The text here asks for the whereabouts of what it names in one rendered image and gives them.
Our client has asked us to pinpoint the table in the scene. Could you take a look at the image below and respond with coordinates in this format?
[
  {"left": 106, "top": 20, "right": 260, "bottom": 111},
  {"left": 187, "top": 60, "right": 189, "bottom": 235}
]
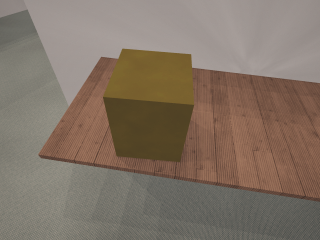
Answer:
[{"left": 38, "top": 57, "right": 320, "bottom": 202}]

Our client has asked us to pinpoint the carton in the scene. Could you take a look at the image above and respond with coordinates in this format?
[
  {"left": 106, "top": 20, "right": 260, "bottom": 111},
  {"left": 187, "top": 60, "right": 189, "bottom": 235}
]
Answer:
[{"left": 103, "top": 48, "right": 194, "bottom": 162}]

